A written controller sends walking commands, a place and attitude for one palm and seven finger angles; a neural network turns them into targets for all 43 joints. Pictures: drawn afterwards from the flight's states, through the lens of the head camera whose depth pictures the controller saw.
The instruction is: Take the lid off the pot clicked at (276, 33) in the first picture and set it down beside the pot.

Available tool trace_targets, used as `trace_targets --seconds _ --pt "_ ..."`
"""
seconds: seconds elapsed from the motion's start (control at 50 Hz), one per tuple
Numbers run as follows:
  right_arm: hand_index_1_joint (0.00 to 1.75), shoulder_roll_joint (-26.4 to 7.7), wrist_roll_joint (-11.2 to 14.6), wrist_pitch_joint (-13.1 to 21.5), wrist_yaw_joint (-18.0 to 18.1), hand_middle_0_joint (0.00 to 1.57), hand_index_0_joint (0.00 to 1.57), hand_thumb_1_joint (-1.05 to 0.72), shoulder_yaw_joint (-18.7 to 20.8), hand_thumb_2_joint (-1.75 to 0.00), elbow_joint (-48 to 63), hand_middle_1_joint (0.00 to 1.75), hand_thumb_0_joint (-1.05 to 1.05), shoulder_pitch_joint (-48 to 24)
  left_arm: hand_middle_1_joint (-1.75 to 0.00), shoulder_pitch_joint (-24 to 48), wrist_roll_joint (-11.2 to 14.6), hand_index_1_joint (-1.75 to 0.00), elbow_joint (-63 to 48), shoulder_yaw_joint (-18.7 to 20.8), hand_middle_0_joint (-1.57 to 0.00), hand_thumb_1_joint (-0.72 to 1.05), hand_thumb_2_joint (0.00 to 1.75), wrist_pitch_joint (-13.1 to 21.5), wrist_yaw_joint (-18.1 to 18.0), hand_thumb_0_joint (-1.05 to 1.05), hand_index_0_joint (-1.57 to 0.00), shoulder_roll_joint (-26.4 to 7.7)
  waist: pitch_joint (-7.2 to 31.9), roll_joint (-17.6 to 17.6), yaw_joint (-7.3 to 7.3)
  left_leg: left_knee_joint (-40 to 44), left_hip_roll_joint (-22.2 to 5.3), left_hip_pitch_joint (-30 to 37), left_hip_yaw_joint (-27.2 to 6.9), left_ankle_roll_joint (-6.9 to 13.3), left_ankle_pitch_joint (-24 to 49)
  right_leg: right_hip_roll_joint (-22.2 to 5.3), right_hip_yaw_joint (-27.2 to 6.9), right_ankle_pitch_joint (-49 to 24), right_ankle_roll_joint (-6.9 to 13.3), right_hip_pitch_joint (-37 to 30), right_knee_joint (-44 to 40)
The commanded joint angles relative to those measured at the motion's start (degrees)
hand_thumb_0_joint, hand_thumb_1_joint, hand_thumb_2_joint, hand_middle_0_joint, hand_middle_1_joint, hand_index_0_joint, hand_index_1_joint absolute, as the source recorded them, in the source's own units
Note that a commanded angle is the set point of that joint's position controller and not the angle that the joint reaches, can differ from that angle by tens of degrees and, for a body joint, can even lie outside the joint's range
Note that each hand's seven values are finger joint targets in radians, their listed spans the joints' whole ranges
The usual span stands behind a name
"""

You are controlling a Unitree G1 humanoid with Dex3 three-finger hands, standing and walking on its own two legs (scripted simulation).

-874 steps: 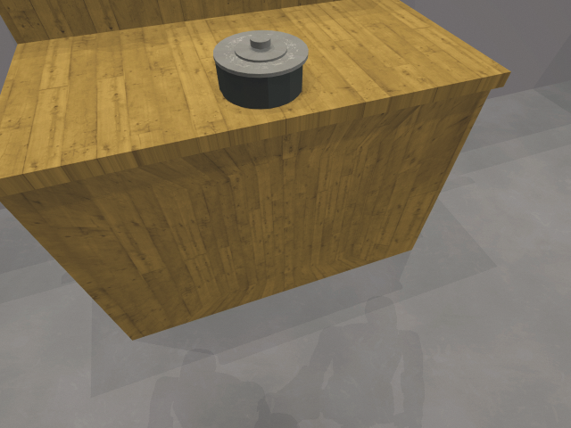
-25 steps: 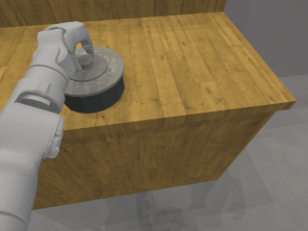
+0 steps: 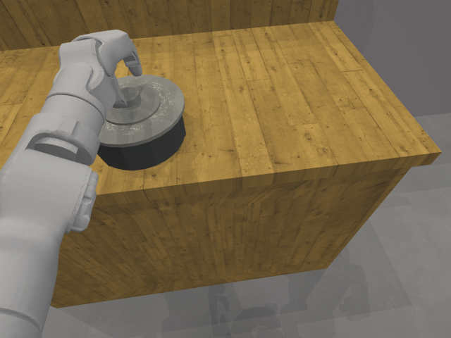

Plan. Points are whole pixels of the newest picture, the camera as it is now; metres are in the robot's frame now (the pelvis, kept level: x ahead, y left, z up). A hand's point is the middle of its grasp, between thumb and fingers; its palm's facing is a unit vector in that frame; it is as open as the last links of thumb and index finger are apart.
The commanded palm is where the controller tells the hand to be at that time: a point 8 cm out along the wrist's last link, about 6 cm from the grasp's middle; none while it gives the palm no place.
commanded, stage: raise the hand to come down again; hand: left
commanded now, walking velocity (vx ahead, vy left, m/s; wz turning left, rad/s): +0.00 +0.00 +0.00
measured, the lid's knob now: (128, 97) +0.52 +0.15 +0.15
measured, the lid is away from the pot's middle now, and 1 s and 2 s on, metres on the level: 0.00 0.00 0.00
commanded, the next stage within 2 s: move the open hand above the knob in 0.64 s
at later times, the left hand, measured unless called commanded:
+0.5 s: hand (104, 74) +0.49 +0.16 +0.22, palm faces -0.27 -0.07 -0.96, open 10.4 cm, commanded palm +0.48 +0.16 +0.27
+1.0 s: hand (108, 73) +0.49 +0.15 +0.22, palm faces -0.27 -0.07 -0.96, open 10.3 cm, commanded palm +0.48 +0.15 +0.27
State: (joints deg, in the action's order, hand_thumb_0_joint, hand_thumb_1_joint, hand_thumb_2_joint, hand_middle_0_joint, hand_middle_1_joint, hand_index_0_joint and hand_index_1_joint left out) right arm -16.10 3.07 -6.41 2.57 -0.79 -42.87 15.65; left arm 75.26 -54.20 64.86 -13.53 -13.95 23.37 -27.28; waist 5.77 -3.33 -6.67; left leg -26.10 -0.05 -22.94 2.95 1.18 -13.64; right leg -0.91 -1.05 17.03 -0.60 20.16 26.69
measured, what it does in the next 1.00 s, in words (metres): stands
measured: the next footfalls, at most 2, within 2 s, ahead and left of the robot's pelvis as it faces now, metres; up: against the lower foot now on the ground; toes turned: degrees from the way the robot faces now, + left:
none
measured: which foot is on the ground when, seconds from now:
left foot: down 0.00-1.00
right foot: down 0.00-1.00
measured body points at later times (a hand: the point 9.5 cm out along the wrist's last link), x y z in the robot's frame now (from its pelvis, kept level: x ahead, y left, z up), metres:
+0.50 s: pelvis +0.00 +0.00 +0.00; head +0.03 -0.02 +0.45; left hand +0.50 +0.16 +0.28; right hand +0.05 -0.27 -0.14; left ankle -0.02 +0.11 -0.74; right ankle -0.05 -0.13 -0.74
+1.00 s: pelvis -0.01 +0.01 +0.00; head +0.03 -0.01 +0.45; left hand +0.50 +0.15 +0.28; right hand +0.03 -0.27 -0.14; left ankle -0.02 +0.11 -0.74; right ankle -0.05 -0.13 -0.74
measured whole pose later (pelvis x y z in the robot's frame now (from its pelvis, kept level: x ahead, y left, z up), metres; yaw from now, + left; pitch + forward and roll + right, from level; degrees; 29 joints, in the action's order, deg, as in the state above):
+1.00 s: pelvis -0.01 +0.01 +0.00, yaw +0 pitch +10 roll +0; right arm -16.2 2.8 -5.3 2.5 -0.7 -43.6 17.0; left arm 78.8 -54.9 66.1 -14.5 -14.7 24.4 -27.2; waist 5.8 -2.6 -7.0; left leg -25.0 0.4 -22.4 3.2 1.5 -12.4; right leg -1.3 -1.3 15.9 -1.0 20.0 26.1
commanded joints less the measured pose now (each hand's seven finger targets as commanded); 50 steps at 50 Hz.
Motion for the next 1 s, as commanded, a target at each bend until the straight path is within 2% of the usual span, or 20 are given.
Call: trace_targets --seconds 0.0,0.1,0.12,0.2,0.26,0.3,0.34,0.4,0.44,0.46,0.52,0.58,0.64,0.66,0.7,0.74,0.78,0.9,0.94,0.98 --pt "0.30 -8.17 0.04 0.93 0.78 0.20 0.20 -0.90 2.55 -0.90 5.50 0.30 0.00 1.15 -0.42 30.91 -0.43 -0.42 -11.80 2.55 -0.63 -0.18 1.12 -0.02 -1.73 0.00 -0.63 -13.77 24.00 4.10 -0.10 -2.57 2.61 17.70 -0.49 3.62 28.73 2.64 1.48 -30.45 1.58 -6.60 -1.15" --pt "0.30 -8.21 0.38 0.56 0.86 0.20 0.20 -0.90 2.55 -0.90 5.04 0.30 0.00 0.79 -0.40 33.33 0.19 -0.40 -11.51 -0.33 -0.64 -0.19 1.13 -0.51 -0.94 0.00 -0.64 -10.55 20.72 4.43 -1.44 -2.01 2.65 18.25 -0.79 3.65 25.51 2.90 1.89 -27.09 1.71 -3.56 -2.10" --pt "0.30 -7.98 0.35 0.78 0.72 0.20 0.20 -0.90 2.51 -0.90 4.90 0.30 0.00 1.12 -0.39 35.60 -0.40 -0.39 -13.39 1.19 -0.65 -0.19 1.13 -0.11 -1.08 0.00 -0.65 -12.79 23.32 3.72 -1.21 -2.10 2.58 19.31 -1.23 3.51 25.83 2.94 1.58 -26.85 1.56 -4.07 -1.60" --pt "0.30 -7.85 0.20 1.42 0.49 0.20 0.20 -0.90 2.70 -0.90 5.04 0.30 0.00 1.29 -0.38 36.07 -0.22 -0.38 -15.19 0.08 -0.65 -0.19 1.14 0.65 -1.32 0.00 -0.65 -11.09 25.31 0.28 -0.96 -2.86 2.30 22.46 -1.77 3.26 30.84 2.97 1.90 -27.38 1.99 -3.07 -1.34" --pt "0.30 -7.93 0.03 0.99 0.46 0.20 0.20 -0.90 2.43 -0.90 4.44 0.30 0.00 1.24 -0.36 33.26 -1.38 -0.36 -10.05 2.09 -0.66 -0.19 1.14 -0.98 -1.21 0.00 -0.66 -13.07 22.19 4.71 -0.53 -2.04 2.46 18.57 -1.17 3.36 26.83 3.05 1.93 -26.66 1.72 -4.04 -1.63" --pt "0.30 -8.38 0.33 0.64 0.58 0.20 0.20 -0.90 2.35 -0.90 4.39 0.30 0.00 0.68 -0.34 33.42 -0.32 -0.34 -8.89 -0.07 -0.67 -0.19 1.15 -1.81 -0.89 0.00 -0.67 -10.88 20.00 4.06 -1.06 -1.25 2.61 17.17 -0.82 3.24 24.21 2.78 2.11 -25.95 1.99 -3.73 -2.20" --pt "0.30 -7.99 0.04 1.31 0.57 0.20 0.20 -0.90 2.28 -0.90 5.17 0.30 0.00 0.50 -0.32 38.02 -1.38 -0.32 -13.60 2.39 -0.68 -0.20 1.16 -0.91 -1.00 0.00 -0.68 -14.41 24.72 4.03 -0.43 -1.66 2.56 19.35 -1.41 3.40 26.75 2.83 1.62 -27.14 1.78 -5.32 -1.40" --pt "0.30 -7.81 0.01 1.40 0.20 0.20 0.20 -0.90 2.66 -0.90 5.40 0.30 0.00 0.81 -0.31 33.97 -1.08 -0.31 -13.11 -0.05 -0.69 -0.20 1.16 -0.62 -0.54 0.00 -0.69 -10.63 25.02 1.91 -0.33 -2.78 2.21 21.49 -1.68 3.21 32.63 2.80 1.79 -28.68 1.89 -4.25 -1.20" --pt "0.30 -8.01 0.04 0.59 0.13 0.20 0.20 -0.90 2.40 -0.90 4.87 0.30 0.00 0.73 -0.29 30.30 -1.73 -0.29 -8.26 1.22 -0.69 -0.20 1.16 -1.81 -0.05 0.00 -0.69 -11.73 20.99 6.03 -0.21 -1.99 2.16 18.23 -1.39 3.23 28.56 3.03 2.11 -26.62 1.68 -3.75 -1.46" --pt "0.30 -8.08 0.24 0.44 0.07 0.20 0.20 -0.90 2.31 -0.90 5.01 0.30 0.00 0.41 -0.28 31.50 -1.35 -0.28 -8.25 -0.78 -0.70 -0.20 1.17 -2.23 0.34 0.00 -0.70 -9.71 18.88 5.90 -0.76 -1.26 2.34 17.20 -1.18 3.19 25.78 2.97 2.26 -25.25 1.67 -2.86 -1.96" --pt "0.30 -8.04 0.01 0.80 0.31 0.20 0.20 -0.90 2.42 -0.90 5.34 0.30 0.00 0.42 -0.26 36.47 -0.98 -0.26 -13.08 1.07 -0.71 -0.20 1.17 -1.27 0.03 0.00 -0.71 -12.51 23.31 4.62 -0.71 -1.39 2.57 19.29 -1.38 3.34 25.17 2.84 1.65 -25.34 1.70 -4.35 -1.76" --pt "0.30 -7.84 0.08 1.25 0.69 0.20 0.20 -0.90 2.33 -0.90 4.97 0.30 0.00 1.00 -0.26 37.69 -1.58 -0.26 -11.73 0.95 -0.71 -0.20 1.17 -0.80 -0.50 0.00 -0.71 -12.79 22.01 4.42 -1.02 -0.83 2.55 18.76 -1.65 3.20 22.54 3.04 2.00 -22.96 1.91 -3.19 -2.09" --pt "0.30 -7.90 0.17 1.32 0.70 0.20 0.20 -0.90 2.26 -0.90 4.42 0.30 0.00 1.08 -0.26 36.58 -1.48 -0.26 -9.50 -0.38 -0.71 -0.20 1.17 -1.01 -0.87 0.00 -0.71 -10.71 20.12 4.12 -1.34 -0.40 2.33 18.38 -1.68 3.03 21.25 3.10 2.20 -21.24 2.04 -1.48 -2.48" --pt "0.30 -7.87 0.13 1.64 0.65 0.20 0.20 -0.90 2.30 -0.90 4.63 0.30 0.00 1.15 -0.26 38.16 -1.30 -0.26 -11.55 -0.26 -0.71 -0.20 1.17 -0.62 -1.01 0.00 -0.71 -10.85 22.05 3.34 -1.25 -0.49 2.29 19.53 -1.85 3.04 22.50 3.09 2.05 -21.97 2.07 -1.99 -2.25" --pt "0.30 -8.02 0.29 1.73 0.47 0.20 0.20 -0.90 2.45 -0.90 4.51 0.30 0.00 1.26 -0.26 37.29 -0.14 -0.26 -10.82 -2.71 -0.71 -0.20 1.17 -0.65 -0.85 0.00 -0.71 -6.96 21.13 1.67 -1.66 -0.80 2.12 20.71 -2.02 2.91 24.93 3.08 2.42 -22.04 2.29 -0.40 -2.47" --pt "0.30 -8.11 -0.20 1.99 0.65 0.20 0.20 -0.90 2.41 -0.90 4.22 0.30 0.00 1.71 -0.25 37.38 -1.73 -0.25 -9.53 2.18 -0.71 -0.20 1.17 -0.59 -1.40 0.00 -0.71 -13.29 23.62 3.51 -0.85 -0.93 2.31 19.96 -1.92 3.07 23.22 3.18 1.82 -22.36 2.10 -2.55 -2.11" --pt "0.30 -8.09 0.08 1.86 0.92 0.20 0.20 -0.90 2.06 -0.90 3.82 0.30 0.00 1.71 -0.25 37.28 -2.11 -0.25 -6.63 0.85 -0.71 -0.20 1.17 -1.37 -1.54 0.00 -0.71 -12.50 20.74 4.61 -1.23 0.11 2.48 16.80 -1.51 2.94 19.58 3.10 2.06 -21.05 2.11 -2.55 -2.47" --pt "0.30 -8.19 -0.10 2.71 0.66 0.20 0.20 -0.90 2.59 -0.90 4.70 0.30 0.00 1.86 -0.25 37.29 -1.24 -0.25 -10.98 0.39 -0.71 -0.20 1.17 -0.27 -1.66 0.00 -0.71 -11.20 25.29 2.40 -0.59 -1.06 2.03 20.67 -1.98 2.97 27.17 2.96 1.93 -24.29 2.15 -3.53 -1.87" --pt "0.30 -8.06 -0.37 2.56 0.45 0.20 0.20 -0.90 2.59 -0.90 4.56 0.30 0.00 2.17 -0.25 35.38 -2.21 -0.25 -9.64 2.46 -0.71 -0.20 1.17 -0.76 -1.50 0.00 -0.71 -13.25 24.27 3.71 -0.03 -1.10 1.94 20.07 -1.84 3.07 27.00 3.12 1.95 -24.07 1.92 -3.40 -1.81" --pt "0.30 -7.99 0.01 2.26 0.41 0.20 0.20 -0.90 2.45 -0.90 4.64 0.30 0.00 1.36 -0.25 35.27 -2.11 -0.25 -8.30 -0.76 -0.71 -0.20 1.17 -1.46 -0.92 0.00 -0.71 -9.76 21.05 4.15 -0.81 -0.51 2.06 18.56 -1.44 3.00 23.90 3.11 2.10 -22.11 1.88 -1.89 -2.38"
